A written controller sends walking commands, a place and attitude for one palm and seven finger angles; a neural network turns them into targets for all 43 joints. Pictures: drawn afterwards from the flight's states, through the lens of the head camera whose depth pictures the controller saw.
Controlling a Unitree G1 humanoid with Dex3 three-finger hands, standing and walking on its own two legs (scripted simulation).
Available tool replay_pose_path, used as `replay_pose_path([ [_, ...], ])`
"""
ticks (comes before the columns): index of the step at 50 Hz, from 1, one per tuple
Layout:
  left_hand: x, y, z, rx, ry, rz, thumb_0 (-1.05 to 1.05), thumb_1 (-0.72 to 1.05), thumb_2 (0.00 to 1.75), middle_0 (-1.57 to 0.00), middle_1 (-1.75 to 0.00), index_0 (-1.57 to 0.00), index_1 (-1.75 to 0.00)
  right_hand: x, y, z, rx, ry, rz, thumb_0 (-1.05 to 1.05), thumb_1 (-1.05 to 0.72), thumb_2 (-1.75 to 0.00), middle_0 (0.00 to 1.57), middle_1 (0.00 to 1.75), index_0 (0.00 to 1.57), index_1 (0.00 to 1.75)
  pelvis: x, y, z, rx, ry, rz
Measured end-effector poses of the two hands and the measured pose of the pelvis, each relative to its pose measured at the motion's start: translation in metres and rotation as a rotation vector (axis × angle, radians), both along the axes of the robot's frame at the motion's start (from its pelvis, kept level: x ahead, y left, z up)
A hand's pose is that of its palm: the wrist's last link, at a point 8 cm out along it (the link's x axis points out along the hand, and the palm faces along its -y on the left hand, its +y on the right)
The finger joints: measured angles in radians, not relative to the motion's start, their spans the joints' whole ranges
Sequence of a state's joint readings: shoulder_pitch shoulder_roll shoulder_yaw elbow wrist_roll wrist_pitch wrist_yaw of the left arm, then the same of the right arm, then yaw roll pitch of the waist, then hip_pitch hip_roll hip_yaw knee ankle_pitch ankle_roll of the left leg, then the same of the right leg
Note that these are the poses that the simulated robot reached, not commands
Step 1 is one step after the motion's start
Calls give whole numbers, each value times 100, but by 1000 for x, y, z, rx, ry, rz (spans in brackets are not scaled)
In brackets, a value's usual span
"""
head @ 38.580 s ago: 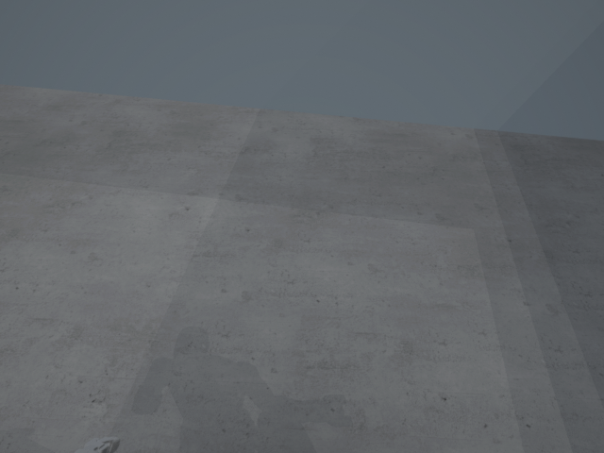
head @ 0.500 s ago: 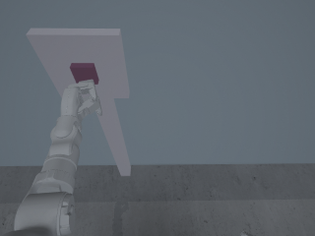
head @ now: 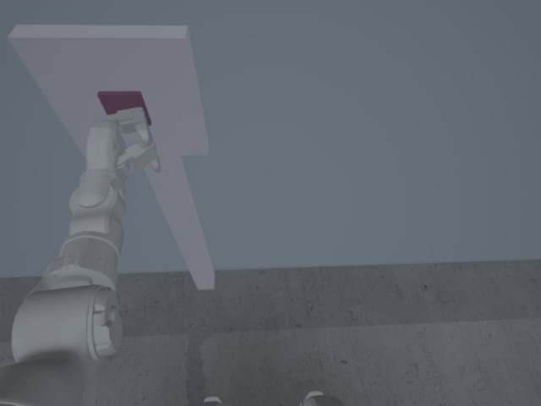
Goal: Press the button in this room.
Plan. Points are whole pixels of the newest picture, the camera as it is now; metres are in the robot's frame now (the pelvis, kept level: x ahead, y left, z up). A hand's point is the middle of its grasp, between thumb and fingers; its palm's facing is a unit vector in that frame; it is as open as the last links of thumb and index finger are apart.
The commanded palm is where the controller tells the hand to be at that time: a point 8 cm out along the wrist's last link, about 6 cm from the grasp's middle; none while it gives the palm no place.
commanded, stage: press the button with the knuckle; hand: left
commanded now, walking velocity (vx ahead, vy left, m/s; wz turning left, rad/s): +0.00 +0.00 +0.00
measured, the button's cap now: (127, 105) +0.53 +0.20 +0.14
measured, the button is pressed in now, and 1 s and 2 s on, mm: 10 0 0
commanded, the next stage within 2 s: hold the button down briefly in 0.20 s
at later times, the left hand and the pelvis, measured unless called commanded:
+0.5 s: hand (150, 145) +0.48 +0.16 +0.10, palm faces +0.02 -1.00 -0.03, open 2.8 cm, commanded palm +0.48 +0.21 +0.11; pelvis -0.03 +0.01 -0.01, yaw +1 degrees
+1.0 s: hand (150, 154) +0.46 +0.16 +0.10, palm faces +0.02 -1.00 -0.01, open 2.9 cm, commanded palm +0.42 +0.21 +0.11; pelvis -0.01 +0.01 -0.01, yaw -1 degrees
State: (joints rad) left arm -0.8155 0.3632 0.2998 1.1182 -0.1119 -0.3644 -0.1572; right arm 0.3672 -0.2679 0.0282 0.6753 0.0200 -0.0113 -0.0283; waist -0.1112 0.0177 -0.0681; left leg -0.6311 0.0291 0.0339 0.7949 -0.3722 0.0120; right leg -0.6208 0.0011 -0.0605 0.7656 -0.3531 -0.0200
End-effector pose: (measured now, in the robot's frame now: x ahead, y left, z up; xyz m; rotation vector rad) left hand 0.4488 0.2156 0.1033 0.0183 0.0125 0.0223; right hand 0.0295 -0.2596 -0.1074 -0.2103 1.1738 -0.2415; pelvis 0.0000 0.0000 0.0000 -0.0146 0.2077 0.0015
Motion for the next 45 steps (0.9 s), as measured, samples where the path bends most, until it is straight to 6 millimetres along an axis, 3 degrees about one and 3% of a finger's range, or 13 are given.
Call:
replay_pose_path([
  [30, 6, 2, 0, 13, 8, 3, -3, 76, 98, -130, -150, -137, -150, -53, 3, -2, -33, 53, 9, 0, -91, -90, 21, 30, 21, 30, -27, 7, -11, -15, 38, 18],
  [38, 4, 1, -1, 5, 0, 7, -2, 78, 97, -130, -150, -136, -150, -53, 6, -4, -22, 53, 13, 1, -91, -90, 21, 30, 21, 30, -27, 8, -11, -13, 37, 13],
  [45, -1, 1, -2, -1, -11, 0, -2, 79, 96, -130, -150, -134, -150, -39, 9, -2, -7, 22, 6, 1, -91, -90, 21, 30, 21, 30, -20, 9, -8, -10, 25, 1],
])
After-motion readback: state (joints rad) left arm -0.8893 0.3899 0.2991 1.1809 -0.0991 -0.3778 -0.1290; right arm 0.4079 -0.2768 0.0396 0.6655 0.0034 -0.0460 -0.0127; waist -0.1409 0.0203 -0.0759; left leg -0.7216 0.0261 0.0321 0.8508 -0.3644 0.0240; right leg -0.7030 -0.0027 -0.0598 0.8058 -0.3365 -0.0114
